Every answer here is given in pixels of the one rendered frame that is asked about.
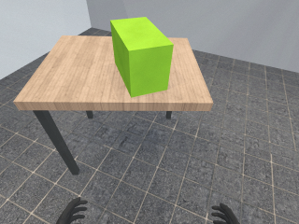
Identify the right robot hand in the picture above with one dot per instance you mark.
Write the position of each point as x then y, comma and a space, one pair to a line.
227, 215

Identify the carton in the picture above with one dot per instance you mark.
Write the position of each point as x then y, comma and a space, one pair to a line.
142, 54

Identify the table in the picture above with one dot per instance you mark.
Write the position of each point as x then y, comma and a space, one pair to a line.
80, 74

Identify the left robot hand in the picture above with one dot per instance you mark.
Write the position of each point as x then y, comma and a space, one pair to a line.
67, 217

